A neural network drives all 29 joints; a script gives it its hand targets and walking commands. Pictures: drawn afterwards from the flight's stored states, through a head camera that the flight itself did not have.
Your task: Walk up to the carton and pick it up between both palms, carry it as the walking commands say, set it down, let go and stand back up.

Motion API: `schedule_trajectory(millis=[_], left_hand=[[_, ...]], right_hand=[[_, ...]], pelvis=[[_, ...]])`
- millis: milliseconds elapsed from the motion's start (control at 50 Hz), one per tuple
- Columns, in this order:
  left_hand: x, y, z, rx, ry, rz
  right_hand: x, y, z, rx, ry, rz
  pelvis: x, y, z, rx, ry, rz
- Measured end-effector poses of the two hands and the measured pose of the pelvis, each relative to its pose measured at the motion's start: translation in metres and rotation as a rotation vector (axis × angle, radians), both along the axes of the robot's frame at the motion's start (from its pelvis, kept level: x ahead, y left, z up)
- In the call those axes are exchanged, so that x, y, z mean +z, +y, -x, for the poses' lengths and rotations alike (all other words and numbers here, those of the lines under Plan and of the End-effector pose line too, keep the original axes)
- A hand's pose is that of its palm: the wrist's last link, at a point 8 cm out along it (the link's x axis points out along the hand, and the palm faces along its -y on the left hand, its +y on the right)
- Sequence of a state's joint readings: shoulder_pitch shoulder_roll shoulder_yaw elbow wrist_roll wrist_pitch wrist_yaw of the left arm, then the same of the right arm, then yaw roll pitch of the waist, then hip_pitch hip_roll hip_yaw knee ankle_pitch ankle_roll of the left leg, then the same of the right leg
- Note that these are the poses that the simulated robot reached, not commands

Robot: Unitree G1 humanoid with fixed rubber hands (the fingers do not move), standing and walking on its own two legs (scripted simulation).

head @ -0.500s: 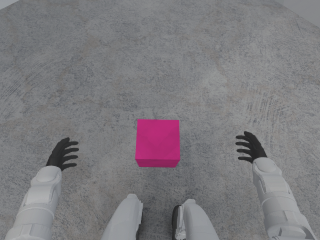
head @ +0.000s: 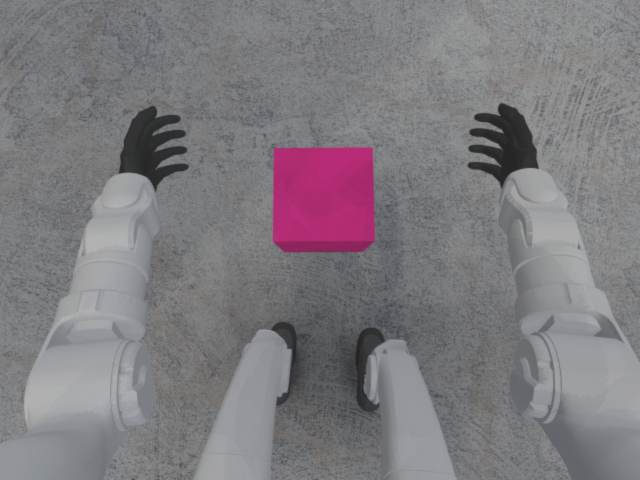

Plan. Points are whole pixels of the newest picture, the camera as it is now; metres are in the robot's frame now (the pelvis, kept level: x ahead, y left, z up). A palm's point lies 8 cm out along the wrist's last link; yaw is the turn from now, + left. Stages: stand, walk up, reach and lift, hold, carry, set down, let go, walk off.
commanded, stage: reach and lift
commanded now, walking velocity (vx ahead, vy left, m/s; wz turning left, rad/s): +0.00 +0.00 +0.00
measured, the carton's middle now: (323, 206) +0.51 +0.04 -0.55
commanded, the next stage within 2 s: none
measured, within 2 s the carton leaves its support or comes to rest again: neither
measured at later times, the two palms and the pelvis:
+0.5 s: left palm (182, 145) +0.49 +0.23 -0.15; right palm (475, 145) +0.52 -0.17 -0.15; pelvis +0.01 +0.01 -0.04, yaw +0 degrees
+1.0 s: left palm (220, 175) +0.50 +0.22 -0.31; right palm (438, 178) +0.52 -0.17 -0.31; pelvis -0.02 +0.00 -0.19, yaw +1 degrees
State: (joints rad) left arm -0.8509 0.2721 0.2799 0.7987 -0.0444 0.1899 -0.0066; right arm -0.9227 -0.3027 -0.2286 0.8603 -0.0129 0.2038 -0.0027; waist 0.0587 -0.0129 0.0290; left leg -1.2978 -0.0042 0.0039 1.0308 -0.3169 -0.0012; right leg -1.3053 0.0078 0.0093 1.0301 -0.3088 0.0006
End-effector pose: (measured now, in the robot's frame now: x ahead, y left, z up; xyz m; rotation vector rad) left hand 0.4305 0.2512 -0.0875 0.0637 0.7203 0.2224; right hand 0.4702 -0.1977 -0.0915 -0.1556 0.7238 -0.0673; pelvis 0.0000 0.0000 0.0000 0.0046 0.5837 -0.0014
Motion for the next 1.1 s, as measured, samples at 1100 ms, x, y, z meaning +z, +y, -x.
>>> schedule_trajectory(millis=[1100], left_hand=[[-0.250, -0.032, -0.066, 0.004, -0.053, 0.027]], right_hand=[[-0.250, 0.032, -0.052, -0.039, -0.064, -0.057]], pelvis=[[-0.211, 0.001, 0.026, 0.007, 0.246, -0.003]])
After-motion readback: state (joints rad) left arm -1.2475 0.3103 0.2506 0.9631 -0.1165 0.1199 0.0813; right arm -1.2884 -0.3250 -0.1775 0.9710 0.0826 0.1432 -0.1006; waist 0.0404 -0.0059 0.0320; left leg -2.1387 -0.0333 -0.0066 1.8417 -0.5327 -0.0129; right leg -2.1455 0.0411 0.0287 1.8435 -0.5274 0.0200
